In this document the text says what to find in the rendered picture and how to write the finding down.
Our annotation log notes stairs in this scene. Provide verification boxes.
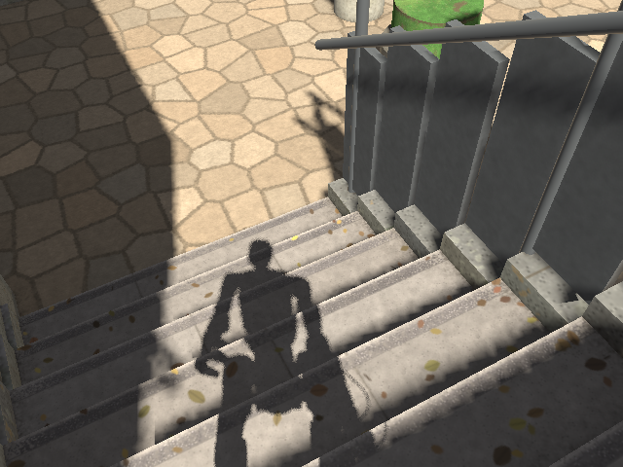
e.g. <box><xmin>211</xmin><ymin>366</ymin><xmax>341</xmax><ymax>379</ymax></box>
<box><xmin>3</xmin><ymin>197</ymin><xmax>623</xmax><ymax>467</ymax></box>

